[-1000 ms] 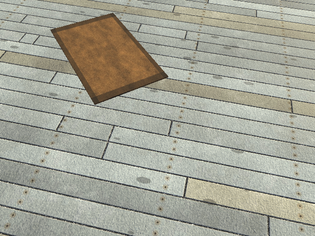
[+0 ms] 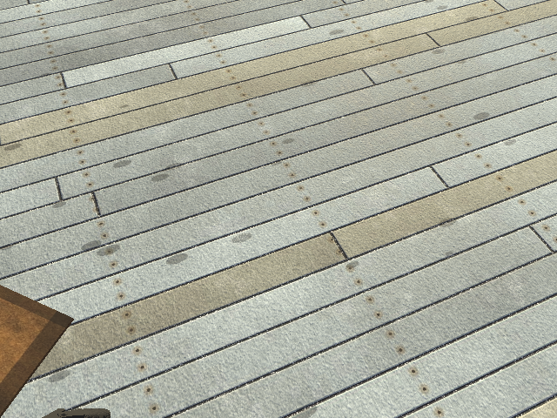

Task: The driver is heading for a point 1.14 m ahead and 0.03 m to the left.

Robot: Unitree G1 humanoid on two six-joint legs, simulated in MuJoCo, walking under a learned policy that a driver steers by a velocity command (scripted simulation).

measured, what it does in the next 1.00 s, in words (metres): walks ahead, turning right: right foot, then left foot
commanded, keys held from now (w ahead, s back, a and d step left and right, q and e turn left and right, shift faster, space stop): w+e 0.28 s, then w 0.68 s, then w+q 0.04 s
